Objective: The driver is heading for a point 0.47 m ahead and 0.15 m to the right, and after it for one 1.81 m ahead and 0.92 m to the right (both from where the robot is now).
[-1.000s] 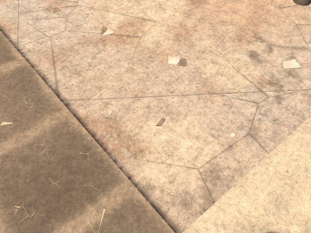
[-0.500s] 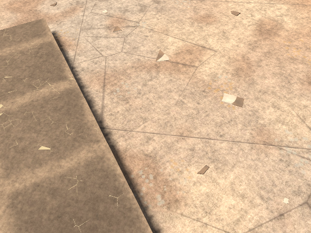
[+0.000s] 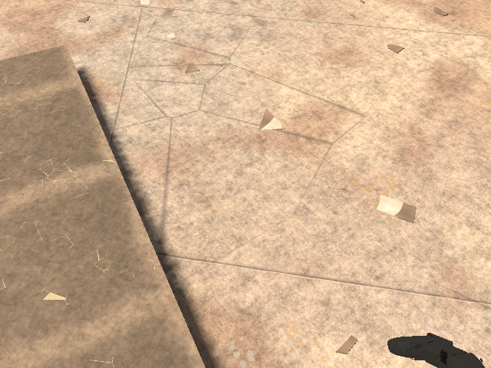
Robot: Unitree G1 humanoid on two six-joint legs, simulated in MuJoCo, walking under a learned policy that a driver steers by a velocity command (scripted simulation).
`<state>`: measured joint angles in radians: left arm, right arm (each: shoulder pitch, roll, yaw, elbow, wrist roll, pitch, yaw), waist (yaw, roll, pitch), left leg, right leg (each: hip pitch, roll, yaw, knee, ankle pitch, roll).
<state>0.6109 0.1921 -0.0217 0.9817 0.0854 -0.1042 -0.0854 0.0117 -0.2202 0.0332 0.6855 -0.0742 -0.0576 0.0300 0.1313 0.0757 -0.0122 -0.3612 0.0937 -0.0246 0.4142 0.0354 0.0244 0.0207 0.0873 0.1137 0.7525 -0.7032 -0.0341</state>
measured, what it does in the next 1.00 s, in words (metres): goes down, turning right: right foot 0.14 m lower, then left foot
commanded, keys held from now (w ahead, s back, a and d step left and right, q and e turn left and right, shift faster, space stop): w+e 1.00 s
